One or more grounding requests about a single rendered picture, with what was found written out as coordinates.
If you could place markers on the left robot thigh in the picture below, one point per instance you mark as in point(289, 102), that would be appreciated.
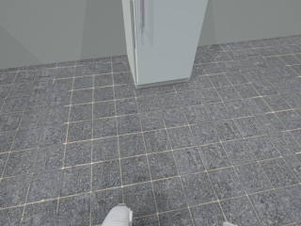
point(119, 216)

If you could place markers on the fridge door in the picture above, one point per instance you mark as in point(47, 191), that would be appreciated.
point(166, 46)

